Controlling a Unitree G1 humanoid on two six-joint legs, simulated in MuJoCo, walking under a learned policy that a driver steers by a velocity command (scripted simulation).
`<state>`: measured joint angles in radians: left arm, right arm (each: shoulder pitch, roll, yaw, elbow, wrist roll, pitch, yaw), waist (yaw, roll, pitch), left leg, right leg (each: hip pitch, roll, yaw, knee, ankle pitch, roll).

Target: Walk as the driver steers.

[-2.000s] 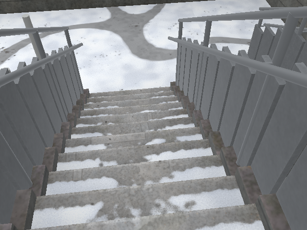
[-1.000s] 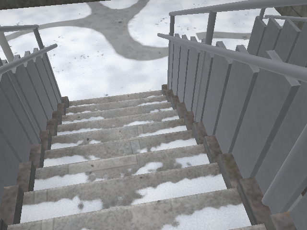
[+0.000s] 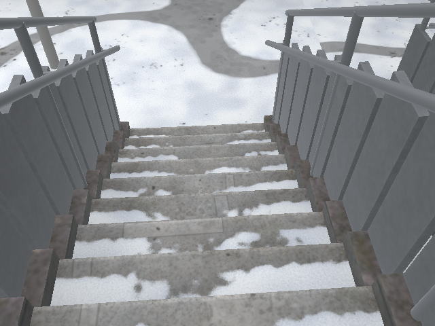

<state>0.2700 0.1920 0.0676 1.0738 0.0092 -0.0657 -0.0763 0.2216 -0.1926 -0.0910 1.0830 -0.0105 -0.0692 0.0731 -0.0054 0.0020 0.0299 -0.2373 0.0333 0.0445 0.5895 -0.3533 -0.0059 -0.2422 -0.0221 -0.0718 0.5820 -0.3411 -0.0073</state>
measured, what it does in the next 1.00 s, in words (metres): stands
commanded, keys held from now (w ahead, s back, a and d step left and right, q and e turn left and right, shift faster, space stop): no key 1.00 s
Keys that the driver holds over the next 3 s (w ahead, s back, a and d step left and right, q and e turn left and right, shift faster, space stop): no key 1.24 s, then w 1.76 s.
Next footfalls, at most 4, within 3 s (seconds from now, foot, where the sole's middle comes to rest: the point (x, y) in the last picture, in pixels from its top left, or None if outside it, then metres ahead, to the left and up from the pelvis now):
1.90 left None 0.33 0.10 -0.93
2.34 right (255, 320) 0.63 -0.12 -1.09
2.82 left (198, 274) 0.89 0.11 -1.25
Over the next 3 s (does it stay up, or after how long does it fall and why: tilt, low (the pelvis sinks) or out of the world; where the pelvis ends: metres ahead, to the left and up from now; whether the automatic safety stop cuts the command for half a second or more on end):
stays up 0.85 0.03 -0.49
